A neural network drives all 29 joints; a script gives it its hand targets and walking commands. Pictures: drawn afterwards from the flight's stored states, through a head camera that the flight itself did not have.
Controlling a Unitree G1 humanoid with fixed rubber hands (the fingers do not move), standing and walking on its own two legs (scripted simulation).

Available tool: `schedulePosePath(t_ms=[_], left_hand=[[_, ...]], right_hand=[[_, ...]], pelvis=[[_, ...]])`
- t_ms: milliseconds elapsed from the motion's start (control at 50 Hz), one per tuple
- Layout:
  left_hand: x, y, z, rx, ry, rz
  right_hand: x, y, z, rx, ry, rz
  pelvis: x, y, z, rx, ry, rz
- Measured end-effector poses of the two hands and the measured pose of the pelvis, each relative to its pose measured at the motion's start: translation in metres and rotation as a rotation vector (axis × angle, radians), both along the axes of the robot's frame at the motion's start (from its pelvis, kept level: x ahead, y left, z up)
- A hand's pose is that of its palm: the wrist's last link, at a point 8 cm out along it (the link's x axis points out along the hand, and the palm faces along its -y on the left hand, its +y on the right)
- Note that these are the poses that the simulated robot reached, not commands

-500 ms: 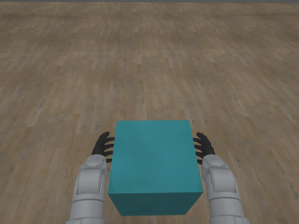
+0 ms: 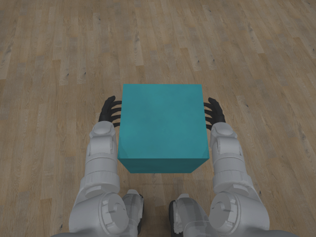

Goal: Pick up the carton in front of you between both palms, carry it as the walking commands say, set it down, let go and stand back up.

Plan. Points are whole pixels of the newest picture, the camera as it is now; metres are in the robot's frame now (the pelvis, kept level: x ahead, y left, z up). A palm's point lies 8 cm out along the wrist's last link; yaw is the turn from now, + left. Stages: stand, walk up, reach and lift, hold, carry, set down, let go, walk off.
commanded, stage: set down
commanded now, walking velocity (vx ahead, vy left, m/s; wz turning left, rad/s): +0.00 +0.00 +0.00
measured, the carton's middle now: (161, 134) +0.38 +0.01 -0.11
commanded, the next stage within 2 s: none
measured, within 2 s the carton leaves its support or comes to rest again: rests again in 1.90 s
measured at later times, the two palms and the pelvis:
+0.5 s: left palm (110, 134) +0.41 +0.19 -0.20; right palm (192, 129) +0.44 -0.11 -0.21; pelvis +0.01 +0.00 -0.13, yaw +0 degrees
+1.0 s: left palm (112, 144) +0.42 +0.21 -0.37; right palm (179, 136) +0.47 -0.08 -0.37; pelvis -0.03 +0.00 -0.26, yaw -1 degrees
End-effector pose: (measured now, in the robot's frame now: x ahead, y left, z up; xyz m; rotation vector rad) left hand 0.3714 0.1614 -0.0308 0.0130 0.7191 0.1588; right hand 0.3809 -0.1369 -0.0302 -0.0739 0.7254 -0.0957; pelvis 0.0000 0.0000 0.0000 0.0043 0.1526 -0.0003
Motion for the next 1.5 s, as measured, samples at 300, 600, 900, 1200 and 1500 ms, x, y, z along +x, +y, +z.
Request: schedulePosePath(t_ms=[300,600,900,1200,1500], left_hand=[[0.023,0.027,-0.125,-0.04,-0.088,0.1],[0.036,0.035,-0.206,-0.022,-0.043,0.115],[0.041,0.05,-0.309,-0.025,-0.048,0.158],[0.054,0.061,-0.395,-0.009,-0.007,0.186],[0.067,0.078,-0.455,-0.006,-0.002,0.207]], right_hand=[[0.042,0.028,-0.127,0.063,-0.081,0.02],[0.061,0.037,-0.211,0.055,-0.037,0.057],[0.08,0.053,-0.313,0.047,-0.04,0.106],[0.106,0.066,-0.4,0.04,-0.001,0.158],[0.118,0.083,-0.47,0.044,0.004,0.188]], pelvis=[[0.008,-0.003,-0.087,-0.017,0.434,0.009],[0.005,0.002,-0.152,-0.013,0.593,-0.004],[-0.023,0.001,-0.236,-0.009,0.608,-0.012],[-0.037,-0.005,-0.299,0.015,0.612,-0.019],[-0.034,-0.006,-0.345,0.014,0.574,-0.009]])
